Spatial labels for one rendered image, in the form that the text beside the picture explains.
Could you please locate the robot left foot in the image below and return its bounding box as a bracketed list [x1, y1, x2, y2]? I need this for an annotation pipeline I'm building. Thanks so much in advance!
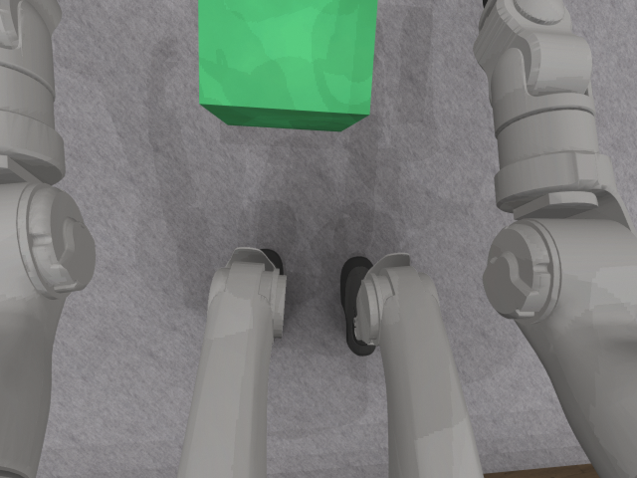
[260, 249, 284, 340]

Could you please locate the carton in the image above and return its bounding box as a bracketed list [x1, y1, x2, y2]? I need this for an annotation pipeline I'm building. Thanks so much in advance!
[198, 0, 378, 131]

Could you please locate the left robot thigh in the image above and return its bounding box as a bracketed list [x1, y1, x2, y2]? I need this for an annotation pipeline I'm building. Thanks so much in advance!
[176, 261, 287, 478]

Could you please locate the right robot upper arm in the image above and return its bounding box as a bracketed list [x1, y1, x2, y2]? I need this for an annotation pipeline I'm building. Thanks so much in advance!
[483, 218, 637, 478]

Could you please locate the robot left forearm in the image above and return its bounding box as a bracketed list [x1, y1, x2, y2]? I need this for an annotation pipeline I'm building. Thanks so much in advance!
[0, 0, 66, 186]

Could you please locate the robot right forearm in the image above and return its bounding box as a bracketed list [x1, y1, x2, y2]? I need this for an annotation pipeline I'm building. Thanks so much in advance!
[473, 0, 637, 238]

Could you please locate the left robot upper arm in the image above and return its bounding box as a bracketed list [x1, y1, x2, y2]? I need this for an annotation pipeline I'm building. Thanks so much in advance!
[0, 181, 96, 478]

